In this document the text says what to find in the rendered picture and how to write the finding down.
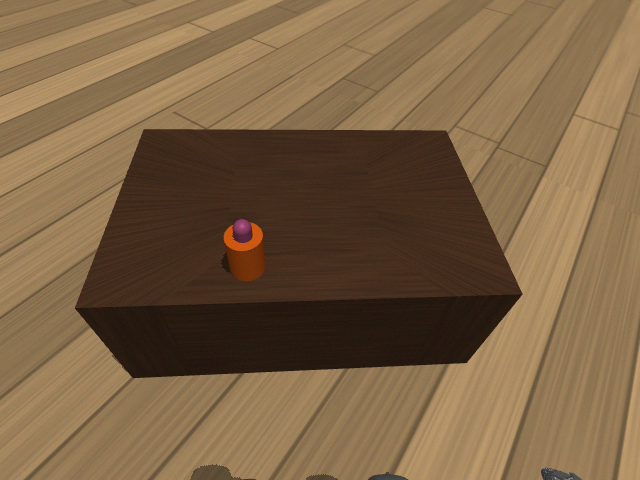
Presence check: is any bottle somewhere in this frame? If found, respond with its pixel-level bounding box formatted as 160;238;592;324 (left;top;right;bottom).
224;219;266;281

